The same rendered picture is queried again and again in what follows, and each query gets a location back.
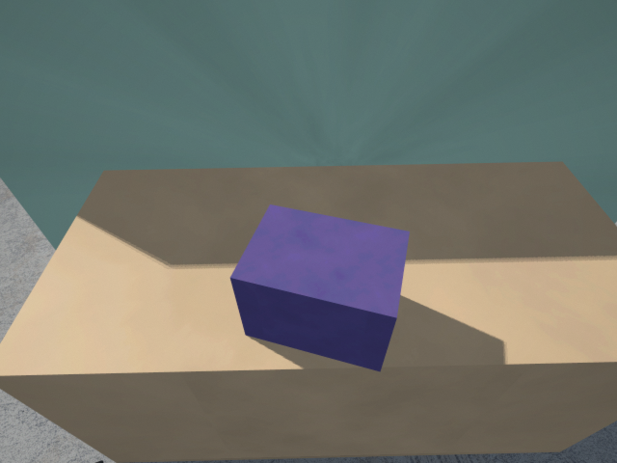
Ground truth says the carton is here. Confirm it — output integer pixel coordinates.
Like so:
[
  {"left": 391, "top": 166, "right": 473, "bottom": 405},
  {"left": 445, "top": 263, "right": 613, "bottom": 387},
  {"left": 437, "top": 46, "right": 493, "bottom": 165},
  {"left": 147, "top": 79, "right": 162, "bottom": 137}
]
[{"left": 230, "top": 204, "right": 410, "bottom": 371}]

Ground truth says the pedestal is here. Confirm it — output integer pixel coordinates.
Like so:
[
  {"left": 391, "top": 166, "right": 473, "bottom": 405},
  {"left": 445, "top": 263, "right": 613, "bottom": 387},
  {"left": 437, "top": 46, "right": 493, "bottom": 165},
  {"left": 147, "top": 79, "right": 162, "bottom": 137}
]
[{"left": 0, "top": 162, "right": 617, "bottom": 463}]

